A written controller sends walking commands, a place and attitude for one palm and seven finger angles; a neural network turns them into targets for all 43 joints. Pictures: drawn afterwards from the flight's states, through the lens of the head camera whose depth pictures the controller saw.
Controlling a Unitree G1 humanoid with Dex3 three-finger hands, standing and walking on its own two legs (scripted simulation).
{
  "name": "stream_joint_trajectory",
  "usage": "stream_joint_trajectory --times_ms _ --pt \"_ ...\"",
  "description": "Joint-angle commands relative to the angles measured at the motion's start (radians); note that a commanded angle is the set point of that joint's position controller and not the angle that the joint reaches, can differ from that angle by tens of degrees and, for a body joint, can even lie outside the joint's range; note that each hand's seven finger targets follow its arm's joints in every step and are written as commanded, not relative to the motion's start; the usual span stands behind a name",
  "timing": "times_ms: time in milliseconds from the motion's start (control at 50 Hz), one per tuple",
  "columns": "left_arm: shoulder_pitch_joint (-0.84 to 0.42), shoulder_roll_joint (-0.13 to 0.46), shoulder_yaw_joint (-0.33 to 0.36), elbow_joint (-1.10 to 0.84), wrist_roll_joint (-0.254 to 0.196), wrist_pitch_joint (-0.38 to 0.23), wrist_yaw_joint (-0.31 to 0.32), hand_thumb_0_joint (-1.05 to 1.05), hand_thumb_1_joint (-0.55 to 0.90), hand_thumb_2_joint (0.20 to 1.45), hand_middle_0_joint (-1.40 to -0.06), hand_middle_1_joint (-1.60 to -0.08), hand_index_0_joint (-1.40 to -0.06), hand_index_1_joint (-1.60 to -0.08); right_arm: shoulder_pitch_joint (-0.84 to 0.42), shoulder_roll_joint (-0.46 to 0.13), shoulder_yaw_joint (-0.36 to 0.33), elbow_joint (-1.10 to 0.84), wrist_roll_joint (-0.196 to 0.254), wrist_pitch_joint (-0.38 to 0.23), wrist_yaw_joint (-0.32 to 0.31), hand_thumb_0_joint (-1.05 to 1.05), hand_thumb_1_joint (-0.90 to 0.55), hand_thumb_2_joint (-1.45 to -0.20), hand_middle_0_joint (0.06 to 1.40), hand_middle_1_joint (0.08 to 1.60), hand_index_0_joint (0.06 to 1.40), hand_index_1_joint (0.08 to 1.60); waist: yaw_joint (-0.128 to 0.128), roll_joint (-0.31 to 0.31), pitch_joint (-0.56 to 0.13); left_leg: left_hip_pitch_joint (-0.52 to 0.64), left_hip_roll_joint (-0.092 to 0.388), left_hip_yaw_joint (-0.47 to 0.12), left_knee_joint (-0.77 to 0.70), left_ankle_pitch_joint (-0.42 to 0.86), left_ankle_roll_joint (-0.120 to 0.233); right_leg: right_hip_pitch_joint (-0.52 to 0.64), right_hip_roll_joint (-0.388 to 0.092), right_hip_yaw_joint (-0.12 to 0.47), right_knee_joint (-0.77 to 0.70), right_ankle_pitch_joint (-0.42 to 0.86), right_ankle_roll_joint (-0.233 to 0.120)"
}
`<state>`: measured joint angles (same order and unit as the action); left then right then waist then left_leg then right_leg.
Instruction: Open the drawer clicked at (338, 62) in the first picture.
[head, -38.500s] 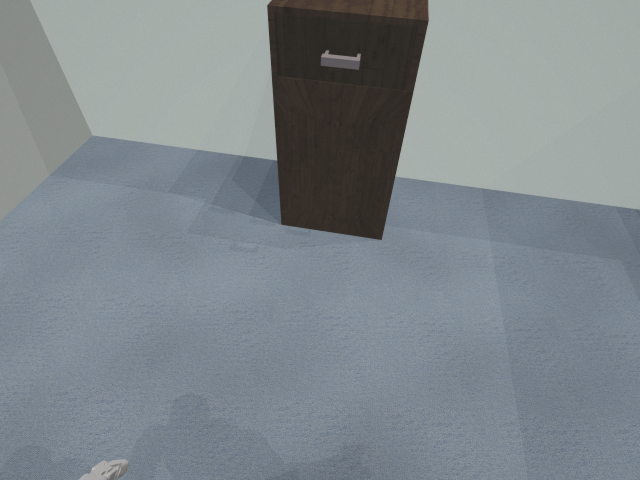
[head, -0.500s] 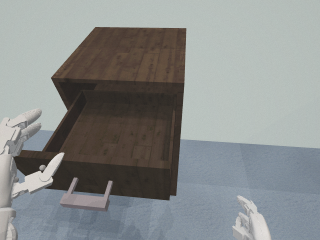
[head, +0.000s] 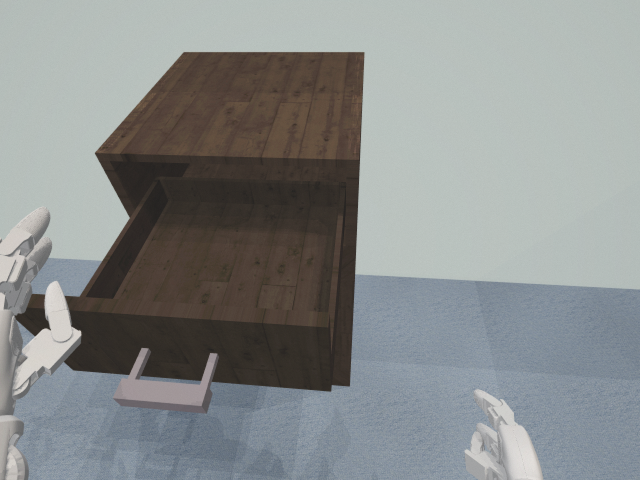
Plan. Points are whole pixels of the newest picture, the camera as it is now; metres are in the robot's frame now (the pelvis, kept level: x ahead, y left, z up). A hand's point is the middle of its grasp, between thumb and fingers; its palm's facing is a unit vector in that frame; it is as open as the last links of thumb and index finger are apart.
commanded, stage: step back with the hand held close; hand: left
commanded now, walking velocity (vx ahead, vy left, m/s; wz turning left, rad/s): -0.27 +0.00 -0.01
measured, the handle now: (170, 377) +0.23 +0.23 +0.00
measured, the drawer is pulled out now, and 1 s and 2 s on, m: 0.30 0.30 0.30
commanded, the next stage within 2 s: stop stepping back and stand still in 1.10 s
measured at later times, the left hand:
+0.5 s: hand (31, 398) +0.14 +0.24 +0.18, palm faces +0.41 -0.81 -0.43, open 7.4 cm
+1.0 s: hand out of the picture +0.04 +0.19 +0.19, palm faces +0.34 -0.84 -0.43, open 7.4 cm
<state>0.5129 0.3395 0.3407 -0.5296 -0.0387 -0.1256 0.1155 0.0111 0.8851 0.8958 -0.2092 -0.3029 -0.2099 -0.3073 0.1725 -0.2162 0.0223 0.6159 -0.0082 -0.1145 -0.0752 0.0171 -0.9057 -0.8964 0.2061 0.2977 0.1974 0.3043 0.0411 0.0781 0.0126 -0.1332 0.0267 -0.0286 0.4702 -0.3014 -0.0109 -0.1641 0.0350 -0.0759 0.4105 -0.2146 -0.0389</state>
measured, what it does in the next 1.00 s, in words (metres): walks backwards: right foot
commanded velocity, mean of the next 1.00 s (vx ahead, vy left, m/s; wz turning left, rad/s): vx -0.31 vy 0.00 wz -0.01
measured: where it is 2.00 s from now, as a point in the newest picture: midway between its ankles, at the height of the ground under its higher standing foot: outside the picture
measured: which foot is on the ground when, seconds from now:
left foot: down 0.00-0.90, up 0.92-1.00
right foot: down 0.00-0.66, up 0.68-0.84, down 0.86-1.00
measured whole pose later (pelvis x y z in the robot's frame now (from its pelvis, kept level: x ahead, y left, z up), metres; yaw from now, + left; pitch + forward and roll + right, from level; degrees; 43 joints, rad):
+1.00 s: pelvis -0.17 -0.02 -0.01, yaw -1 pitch +0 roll +1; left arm 0.54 0.39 0.37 -0.63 -0.03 -0.23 0.13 0.01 0.89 0.90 -0.21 -0.30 -0.21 -0.30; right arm 0.20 -0.19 0.00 0.66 0.01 -0.14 -0.03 0.02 -0.90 -0.90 0.21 0.30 0.20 0.30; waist -0.02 -0.04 0.00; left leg -0.52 0.00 -0.02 1.03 -0.42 -0.03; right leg -0.32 0.01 -0.05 0.54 -0.22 -0.06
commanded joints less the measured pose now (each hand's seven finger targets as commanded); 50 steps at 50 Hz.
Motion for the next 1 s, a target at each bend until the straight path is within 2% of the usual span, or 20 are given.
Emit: stream_joint_trajectory --times_ms 0,60,140,220,380,440,480,520,580,620,640,660,740,780,840,860,880,900,920,980 --pt "-0.038 0.164 0.105 -0.213 0.023 -0.082 0.029 0.0 0.9 0.9 -0.2 -0.3 -0.2 -0.3 -0.081 -0.109 -0.054 -0.176 -0.004 -0.024 -0.02 0.0 -0.9 -0.9 0.2 0.3 0.2 0.3 -0.057 -0.167 -0.07 -0.038 -0.013 -0.017 0.137 0.048 0.035 -0.14 -0.242 0.243 -0.143 0.119 -0.04" --pt "0.078 0.159 0.118 -0.235 0.019 -0.082 0.046 0.0 0.9 0.9 -0.2 -0.3 -0.2 -0.3 -0.047 -0.106 -0.059 -0.194 0.001 -0.004 -0.019 0.0 -0.9 -0.9 0.2 0.3 0.2 0.3 -0.058 -0.174 -0.164 -0.077 0.009 -0.022 0.092 0.1 0.035 -0.056 -0.247 0.204 -0.065 0.184 -0.048" --pt "0.123 0.202 0.164 -0.339 0.016 -0.1 0.06 0.0 0.9 0.9 -0.2 -0.3 -0.2 -0.3 -0.065 -0.122 -0.075 -0.237 -0.006 0.0 -0.022 0.0 -0.9 -0.9 0.2 0.3 0.2 0.3 -0.047 -0.024 -0.231 -0.124 0.103 -0.099 0.005 0.557 0.034 0.047 -0.125 0.094 0.134 0.391 0.003" --pt "0.148 0.226 0.193 -0.393 0.002 -0.119 0.054 0.0 0.9 0.9 -0.2 -0.3 -0.2 -0.3 -0.046 -0.104 -0.076 -0.245 -0.011 -0.03 -0.01 0.0 -0.9 -0.9 0.2 0.3 0.2 0.3 -0.038 0.066 -0.222 -0.136 0.131 -0.111 -0.007 0.696 0.011 0.017 -0.094 0.062 0.2 0.233 0.0" --pt "0.11 0.185 0.172 -0.33 0.019 -0.147 0.072 0.0 0.9 0.9 -0.2 -0.3 -0.2 -0.3 -0.012 -0.126 -0.075 -0.199 -0.039 -0.076 -0.013 0.0 -0.9 -0.9 0.2 0.3 0.2 0.3 -0.051 0.12 -0.105 -0.372 0.17 -0.131 -0.055 0.279 0.058 0.01 -0.081 0.09 0.22 0.008 0.005" --pt "0.065 0.162 0.145 -0.285 0.016 -0.143 0.074 0.0 0.9 0.9 -0.2 -0.3 -0.2 -0.3 -0.003 -0.13 -0.071 -0.204 -0.027 -0.069 -0.01 0.0 -0.9 -0.9 0.2 0.3 0.2 0.3 -0.065 0.001 -0.075 -0.413 0.093 -0.102 0.053 -0.043 0.049 -0.07 -0.157 0.219 0.098 0.007 -0.032" --pt "0.016 0.187 0.155 -0.295 0.023 -0.14 0.082 0.0 0.9 0.9 -0.2 -0.3 -0.2 -0.3 0.012 -0.135 -0.076 -0.184 -0.027 -0.06 -0.012 0.0 -0.9 -0.9 0.2 0.3 0.2 0.3 -0.08 -0.141 -0.062 -0.278 0.002 -0.053 0.229 -0.198 0.02 -0.26 -0.27 0.375 -0.105 -0.133 -0.091" --pt "0.017 0.181 0.136 -0.279 0.021 -0.129 0.086 0.0 0.9 0.9 -0.2 -0.3 -0.2 -0.3 0.017 -0.123 -0.075 -0.171 -0.021 -0.041 -0.015 0.0 -0.9 -0.9 0.2 0.3 0.2 0.3 -0.078 -0.242 -0.101 -0.127 -0.032 -0.014 0.388 -0.213 0.016 -0.358 -0.362 0.387 -0.201 -0.28 -0.117" --pt "0.017 0.202 0.161 -0.293 0.03 -0.122 0.086 0.0 0.9 0.9 -0.2 -0.3 -0.2 -0.3 -0.01 -0.114 -0.053 -0.176 -0.032 -0.035 -0.02 0.0 -0.9 -0.9 0.2 0.3 0.2 0.3 -0.084 -0.17 -0.12 -0.114 0.006 -0.011 0.117 -0.091 0.028 -0.267 -0.266 0.226 -0.047 -0.104 -0.061" --pt "0.034 0.172 0.145 -0.301 0.03 -0.138 0.087 0.0 0.9 0.9 -0.2 -0.3 -0.2 -0.3 -0.036 -0.137 -0.056 -0.193 -0.038 -0.052 -0.028 0.0 -0.9 -0.9 0.2 0.3 0.2 0.3 -0.068 0.115 -0.047 -0.287 0.21 -0.282 -0.151 0.07 0.109 -0.216 -0.054 0.094 0.28 -0.113 0.028" --pt "0.029 0.18 0.157 -0.315 0.027 -0.145 0.096 0.0 0.9 0.9 -0.2 -0.3 -0.2 -0.3 -0.04 -0.108 -0.061 -0.19 -0.045 -0.075 -0.029 0.0 -0.9 -0.9 0.2 0.3 0.2 0.3 -0.063 0.153 -0.051 -0.342 0.284 -0.294 -0.16 0.274 0.144 -0.189 -0.007 0.076 0.438 -0.215 0.044" --pt "0.046 0.187 0.17 -0.301 0.02 -0.151 0.093 0.0 0.9 0.9 -0.2 -0.3 -0.2 -0.3 -0.019 -0.1 -0.065 -0.174 -0.052 -0.089 -0.025 0.0 -0.9 -0.9 0.2 0.3 0.2 0.3 -0.055 0.154 -0.088 -0.416 0.301 -0.268 -0.187 0.189 0.156 -0.144 -0.012 0.106 0.582 -0.324 0.043" --pt "0.037 0.173 0.144 -0.326 0.008 -0.135 0.08 0.0 0.9 0.9 -0.2 -0.3 -0.2 -0.3 -0.018 -0.119 -0.075 -0.141 -0.022 -0.109 0.002 0.0 -0.9 -0.9 0.2 0.3 0.2 0.3 -0.044 0.115 -0.083 -0.227 0.242 -0.142 -0.066 0.404 0.141 -0.212 -0.019 0.092 0.436 -0.239 0.061" --pt "0.009 0.186 0.143 -0.352 0.003 -0.133 0.065 0.0 0.9 0.9 -0.2 -0.3 -0.2 -0.3 -0.031 -0.123 -0.069 -0.138 -0.003 -0.116 0.016 0.0 -0.9 -0.9 0.2 0.3 0.2 0.3 -0.044 0.139 -0.105 -0.173 0.235 -0.118 -0.035 0.322 0.113 -0.155 -0.048 0.074 0.23 -0.141 0.059" --pt "-0.033 0.215 0.16 -0.327 0.002 -0.149 0.043 0.0 0.9 0.9 -0.2 -0.3 -0.2 -0.3 -0.052 -0.134 -0.059 -0.127 0.011 -0.126 0.028 0.0 -0.9 -0.9 0.2 0.3 0.2 0.3 -0.041 0.001 -0.085 -0.284 0.19 -0.108 0.037 0.042 0.074 -0.001 -0.095 0.082 -0.027 0.089 0.045" --pt "-0.044 0.237 0.176 -0.304 0.005 -0.156 0.042 0.0 0.9 0.9 -0.2 -0.3 -0.2 -0.3 -0.044 -0.124 -0.062 -0.129 0.016 -0.122 0.031 0.0 -0.9 -0.9 0.2 0.3 0.2 0.3 -0.048 -0.14 -0.07 -0.32 0.119 -0.032 0.151 -0.1 0.04 -0.037 -0.2 0.183 -0.086 0.158 0.0" --pt "-0.034 0.247 0.175 -0.279 -0.002 -0.147 0.042 0.0 0.9 0.9 -0.2 -0.3 -0.2 -0.3 -0.026 -0.108 -0.069 -0.136 0.027 -0.117 0.033 0.0 -0.9 -0.9 0.2 0.3 0.2 0.3 -0.054 -0.295 -0.094 -0.347 -0.014 0.041 0.37 -0.201 -0.008 -0.114 -0.379 0.422 -0.157 0.143 -0.103" --pt "-0.002 0.236 0.168 -0.26 -0.009 -0.136 0.043 0.0 0.9 0.9 -0.2 -0.3 -0.2 -0.3 -0.052 -0.121 -0.098 -0.136 0.041 -0.107 0.034 0.0 -0.9 -0.9 0.2 0.3 0.2 0.3 -0.028 -0.315 -0.1 -0.34 -0.042 -0.01 0.639 -0.205 -0.008 -0.164 -0.449 0.489 -0.191 0.14 -0.154" --pt "0.039 0.22 0.167 -0.222 -0.014 -0.132 0.04 0.0 0.9 0.9 -0.2 -0.3 -0.2 -0.3 -0.066 -0.113 -0.091 -0.125 0.032 -0.095 0.037 0.0 -0.9 -0.9 0.2 0.3 0.2 0.3 -0.041 -0.222 -0.098 -0.361 -0.02 -0.051 0.741 -0.171 -0.015 -0.166 -0.438 0.425 -0.163 0.13 -0.155" --pt "0.105 0.209 0.197 -0.2 -0.003 -0.165 0.026 0.0 0.9 0.9 -0.2 -0.3 -0.2 -0.3 -0.105 -0.048 -0.046 -0.165 0.02 -0.047 0.033 0.0 -0.9 -0.9 0.2 0.3 0.2 0.3 -0.049 -0.188 -0.128 -0.349 -0.003 0.013 0.599 -0.143 -0.035 -0.135 -0.321 0.237 -0.082 0.273 -0.123"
